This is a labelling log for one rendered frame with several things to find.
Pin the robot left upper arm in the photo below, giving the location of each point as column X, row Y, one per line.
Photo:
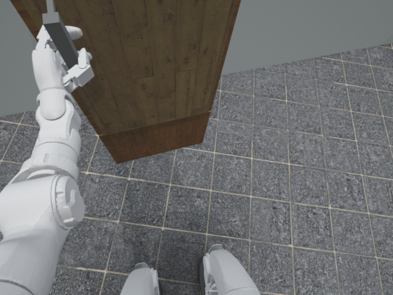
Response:
column 36, row 217

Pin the right robot shin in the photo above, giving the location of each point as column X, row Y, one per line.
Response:
column 212, row 290

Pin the robot left hand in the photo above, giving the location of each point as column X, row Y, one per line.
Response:
column 49, row 67

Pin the handle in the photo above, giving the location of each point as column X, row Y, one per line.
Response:
column 60, row 36

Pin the cupboard door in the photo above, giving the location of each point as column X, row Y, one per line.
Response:
column 154, row 61

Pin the robot right thigh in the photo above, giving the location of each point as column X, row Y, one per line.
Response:
column 230, row 277

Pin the left robot forearm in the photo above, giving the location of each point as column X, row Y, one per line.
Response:
column 57, row 148

